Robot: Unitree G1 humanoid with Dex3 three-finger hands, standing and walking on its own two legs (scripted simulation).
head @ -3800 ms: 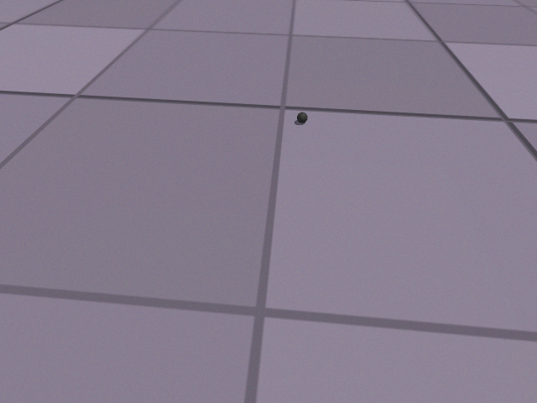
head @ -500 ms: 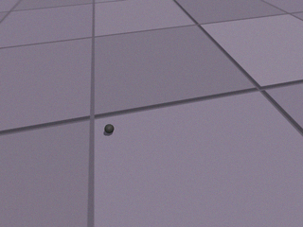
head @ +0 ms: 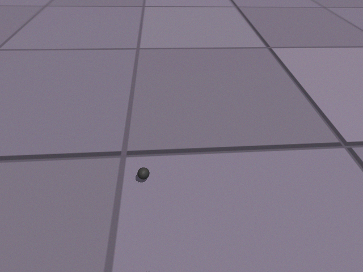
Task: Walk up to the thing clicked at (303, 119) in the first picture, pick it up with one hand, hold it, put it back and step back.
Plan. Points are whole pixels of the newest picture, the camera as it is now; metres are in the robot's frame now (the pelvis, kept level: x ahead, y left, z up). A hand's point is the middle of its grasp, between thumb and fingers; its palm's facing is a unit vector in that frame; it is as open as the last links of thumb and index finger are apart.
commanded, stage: walk up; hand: left
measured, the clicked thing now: (143, 173) +0.85 +0.26 -0.73
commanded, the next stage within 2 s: none
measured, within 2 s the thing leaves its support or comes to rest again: neither
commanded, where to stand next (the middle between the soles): +0.45 +0.03 m, yaw -3 degrees
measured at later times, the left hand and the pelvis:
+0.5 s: hand (71, 241) +0.24 +0.30 -0.13, palm faces -0.12 -0.92 -0.36, open 7.3 cm; pelvis +0.17 +0.03 +0.01, yaw -4 degrees
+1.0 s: hand (91, 191) +0.39 +0.30 -0.14, palm faces -0.07 -0.93 -0.36, open 7.3 cm; pelvis +0.31 +0.03 +0.00, yaw -3 degrees
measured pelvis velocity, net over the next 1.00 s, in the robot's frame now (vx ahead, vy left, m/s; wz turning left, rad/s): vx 0.31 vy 0.03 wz -0.05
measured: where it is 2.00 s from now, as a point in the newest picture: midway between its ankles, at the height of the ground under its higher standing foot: (177, 251)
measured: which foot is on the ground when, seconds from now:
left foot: up 0.00-0.00, down 0.02-0.60, up 0.62-1.00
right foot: down 0.00-0.06, up 0.08-0.54, down 0.56-1.00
